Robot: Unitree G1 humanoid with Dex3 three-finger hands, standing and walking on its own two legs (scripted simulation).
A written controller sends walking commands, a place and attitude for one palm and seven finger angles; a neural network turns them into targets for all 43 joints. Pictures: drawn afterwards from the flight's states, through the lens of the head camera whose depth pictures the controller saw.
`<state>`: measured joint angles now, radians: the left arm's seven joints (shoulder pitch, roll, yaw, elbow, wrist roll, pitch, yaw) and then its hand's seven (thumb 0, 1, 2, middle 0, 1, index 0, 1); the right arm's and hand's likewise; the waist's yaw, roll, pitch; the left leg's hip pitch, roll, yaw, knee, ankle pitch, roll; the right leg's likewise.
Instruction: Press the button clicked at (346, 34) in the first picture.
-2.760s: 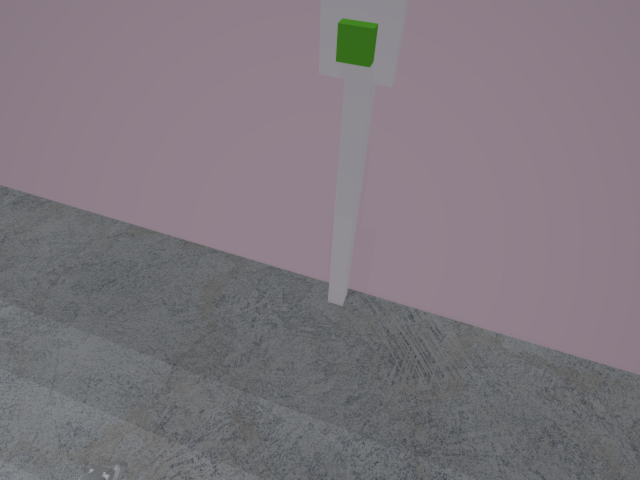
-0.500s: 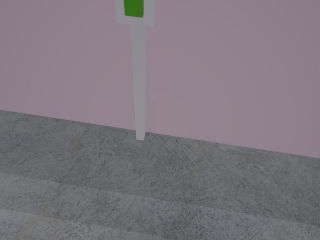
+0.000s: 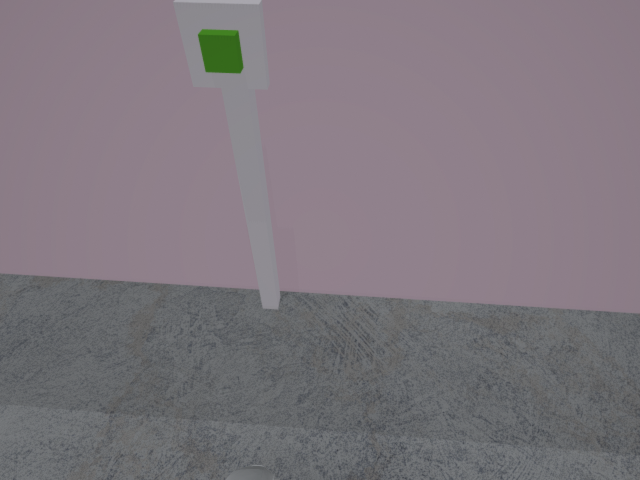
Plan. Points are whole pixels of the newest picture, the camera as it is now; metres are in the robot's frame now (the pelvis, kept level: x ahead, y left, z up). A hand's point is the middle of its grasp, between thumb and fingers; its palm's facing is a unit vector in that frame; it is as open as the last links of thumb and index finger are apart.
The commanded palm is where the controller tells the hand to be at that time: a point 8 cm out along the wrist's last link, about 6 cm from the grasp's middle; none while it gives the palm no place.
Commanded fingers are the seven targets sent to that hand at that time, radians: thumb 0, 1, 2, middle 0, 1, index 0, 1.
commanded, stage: take the last steps up to it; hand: left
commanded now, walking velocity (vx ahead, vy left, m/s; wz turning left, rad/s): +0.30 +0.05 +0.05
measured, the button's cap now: (222, 51) +0.82 +0.25 +0.19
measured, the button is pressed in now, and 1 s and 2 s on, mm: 0 0 0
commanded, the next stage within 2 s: come to a stop and stand still in 0.64 s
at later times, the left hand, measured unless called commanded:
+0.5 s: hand (160, 435) +0.22 +0.27 -0.18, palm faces +0.06 -0.98 -0.17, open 7.3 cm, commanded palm none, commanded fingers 0.00 0.90 0.90 -0.20 -0.30 -0.20 -0.30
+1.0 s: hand (213, 344) +0.38 +0.23 -0.17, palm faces +0.05 -0.97 -0.23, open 7.1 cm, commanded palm none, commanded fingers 0.00 0.90 0.90 -0.20 -0.30 -0.20 -0.30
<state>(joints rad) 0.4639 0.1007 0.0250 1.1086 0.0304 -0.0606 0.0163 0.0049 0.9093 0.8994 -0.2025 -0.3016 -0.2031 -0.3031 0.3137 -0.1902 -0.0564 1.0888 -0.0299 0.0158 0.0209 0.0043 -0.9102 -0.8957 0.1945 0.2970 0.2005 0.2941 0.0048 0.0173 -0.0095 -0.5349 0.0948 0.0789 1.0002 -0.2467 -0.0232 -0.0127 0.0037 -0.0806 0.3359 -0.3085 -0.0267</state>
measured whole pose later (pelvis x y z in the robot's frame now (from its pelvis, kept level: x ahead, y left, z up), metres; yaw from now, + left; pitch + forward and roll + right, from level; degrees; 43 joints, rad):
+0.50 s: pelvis +0.17 +0.09 +0.00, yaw +0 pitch -1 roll +0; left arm 0.24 0.19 0.08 1.04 0.04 -0.02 0.00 0.01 0.92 0.90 -0.20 -0.30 -0.20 -0.30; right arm 0.28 -0.14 -0.04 1.08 -0.02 -0.07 -0.02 -0.02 -0.95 -0.90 0.20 0.30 0.20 0.29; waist 0.00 -0.06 0.00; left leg -0.17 -0.01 0.19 0.40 -0.22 0.08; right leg -0.54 -0.10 -0.06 1.10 -0.24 0.01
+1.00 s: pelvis +0.30 +0.05 -0.01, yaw +1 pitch +0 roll +0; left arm 0.14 0.14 0.05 1.02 0.03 -0.02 0.05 -0.02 0.95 0.90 -0.21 -0.30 -0.21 -0.30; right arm 0.26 -0.14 -0.05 1.11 -0.01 0.05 -0.03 0.00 -0.91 -0.90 0.19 0.30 0.20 0.29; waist -0.01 0.02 0.09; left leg -0.40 0.04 0.04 0.98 -0.49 -0.05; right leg -0.29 -0.05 -0.16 0.52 -0.23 -0.04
